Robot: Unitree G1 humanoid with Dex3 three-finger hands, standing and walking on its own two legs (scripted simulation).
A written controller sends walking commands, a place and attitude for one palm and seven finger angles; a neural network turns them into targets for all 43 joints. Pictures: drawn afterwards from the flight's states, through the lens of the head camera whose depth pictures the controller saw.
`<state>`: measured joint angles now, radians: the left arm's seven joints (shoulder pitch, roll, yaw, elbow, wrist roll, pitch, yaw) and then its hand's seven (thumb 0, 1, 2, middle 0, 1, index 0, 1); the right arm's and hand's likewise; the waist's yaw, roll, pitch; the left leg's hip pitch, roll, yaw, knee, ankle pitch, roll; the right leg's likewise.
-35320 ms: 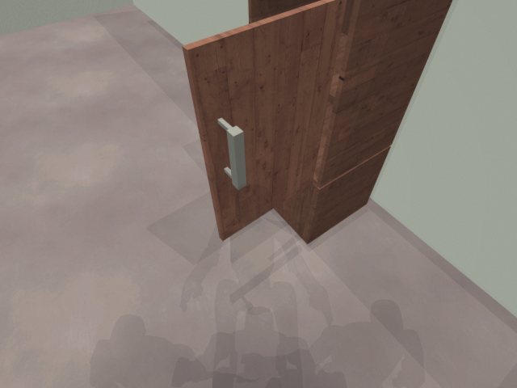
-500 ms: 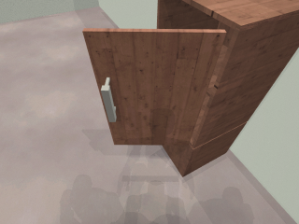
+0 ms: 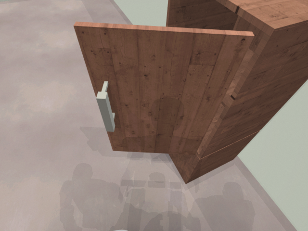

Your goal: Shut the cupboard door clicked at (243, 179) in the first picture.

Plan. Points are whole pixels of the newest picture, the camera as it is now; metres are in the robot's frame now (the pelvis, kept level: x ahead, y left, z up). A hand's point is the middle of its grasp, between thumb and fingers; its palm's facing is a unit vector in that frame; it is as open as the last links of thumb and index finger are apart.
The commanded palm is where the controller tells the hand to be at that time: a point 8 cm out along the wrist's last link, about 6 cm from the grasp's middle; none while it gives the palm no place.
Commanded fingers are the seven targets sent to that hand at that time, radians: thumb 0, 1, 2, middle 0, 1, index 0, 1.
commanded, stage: come to a stop and stand still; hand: left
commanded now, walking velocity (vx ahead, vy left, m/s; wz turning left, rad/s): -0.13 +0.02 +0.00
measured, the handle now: (108, 107) +0.43 +0.18 +0.03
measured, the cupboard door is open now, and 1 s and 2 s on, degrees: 62 62 62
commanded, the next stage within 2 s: look again from close up in 0.70 s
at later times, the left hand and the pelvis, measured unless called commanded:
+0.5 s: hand out of the picture +0.05 +0.15 -0.15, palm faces +0.04 -0.97 -0.23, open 7.4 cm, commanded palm none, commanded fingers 0.00 0.90 0.90 -0.20 -0.30 -0.20 -0.30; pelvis -0.02 -0.03 +0.00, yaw +1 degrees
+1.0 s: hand out of the picture -0.02 +0.15 -0.16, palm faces +0.03 -0.98 -0.20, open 7.4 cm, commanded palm none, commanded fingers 0.00 0.90 0.90 -0.20 -0.30 -0.20 -0.30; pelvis -0.01 -0.03 +0.02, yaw +0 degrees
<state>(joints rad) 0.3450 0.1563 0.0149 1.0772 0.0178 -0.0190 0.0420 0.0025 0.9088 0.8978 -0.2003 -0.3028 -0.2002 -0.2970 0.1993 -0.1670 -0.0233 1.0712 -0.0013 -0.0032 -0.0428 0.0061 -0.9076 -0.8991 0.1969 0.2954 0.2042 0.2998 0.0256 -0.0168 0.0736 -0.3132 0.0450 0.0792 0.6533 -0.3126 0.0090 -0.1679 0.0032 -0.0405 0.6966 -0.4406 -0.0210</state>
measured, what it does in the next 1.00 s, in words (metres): steps on the spot: right foot, then left foot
